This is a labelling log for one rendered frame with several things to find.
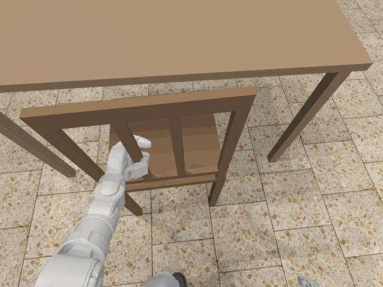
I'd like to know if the table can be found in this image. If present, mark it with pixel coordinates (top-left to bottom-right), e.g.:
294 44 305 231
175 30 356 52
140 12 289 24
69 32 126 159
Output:
0 0 373 178

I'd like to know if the left robot thigh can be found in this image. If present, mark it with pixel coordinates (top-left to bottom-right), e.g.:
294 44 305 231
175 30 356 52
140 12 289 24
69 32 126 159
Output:
140 274 180 287

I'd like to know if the chair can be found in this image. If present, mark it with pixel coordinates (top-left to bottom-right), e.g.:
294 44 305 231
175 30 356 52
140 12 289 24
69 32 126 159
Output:
19 86 256 216

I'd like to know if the left robot shin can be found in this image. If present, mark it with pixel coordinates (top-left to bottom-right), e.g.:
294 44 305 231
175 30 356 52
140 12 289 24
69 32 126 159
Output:
158 271 174 278

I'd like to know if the left robot upper arm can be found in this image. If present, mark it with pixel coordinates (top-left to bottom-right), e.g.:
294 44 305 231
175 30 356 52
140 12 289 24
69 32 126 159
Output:
37 254 105 287

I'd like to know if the robot left hand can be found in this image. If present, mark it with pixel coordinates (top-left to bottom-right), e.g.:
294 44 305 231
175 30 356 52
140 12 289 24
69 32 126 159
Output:
105 135 151 181

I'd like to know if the robot left forearm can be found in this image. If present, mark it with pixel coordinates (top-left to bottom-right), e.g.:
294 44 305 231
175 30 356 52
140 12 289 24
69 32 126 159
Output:
34 173 126 287

